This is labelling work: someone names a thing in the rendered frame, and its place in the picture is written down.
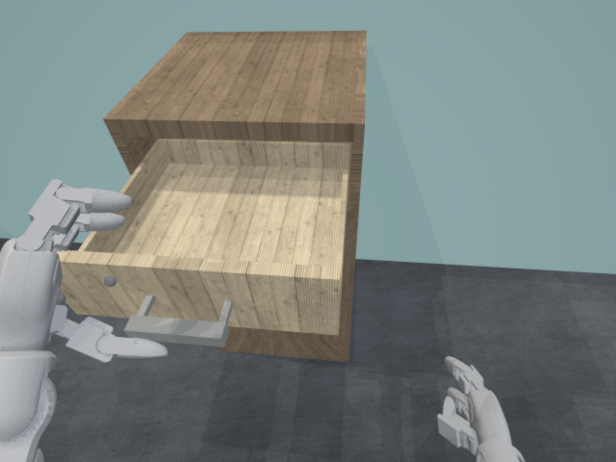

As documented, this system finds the drawer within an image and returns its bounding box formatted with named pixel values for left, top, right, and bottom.
left=56, top=139, right=350, bottom=335

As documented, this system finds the robot left hand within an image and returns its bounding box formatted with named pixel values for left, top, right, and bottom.
left=0, top=179, right=168, bottom=363

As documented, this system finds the right robot forearm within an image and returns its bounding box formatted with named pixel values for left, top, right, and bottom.
left=475, top=441, right=525, bottom=462

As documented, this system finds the left robot forearm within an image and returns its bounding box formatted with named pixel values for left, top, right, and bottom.
left=0, top=350, right=57, bottom=462

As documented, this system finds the handle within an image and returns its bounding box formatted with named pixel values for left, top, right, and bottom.
left=124, top=295, right=233, bottom=347

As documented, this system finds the cabinet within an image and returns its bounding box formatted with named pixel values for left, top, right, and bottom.
left=103, top=31, right=367, bottom=362

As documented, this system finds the robot right hand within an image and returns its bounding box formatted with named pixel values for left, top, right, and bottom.
left=437, top=356, right=512, bottom=455

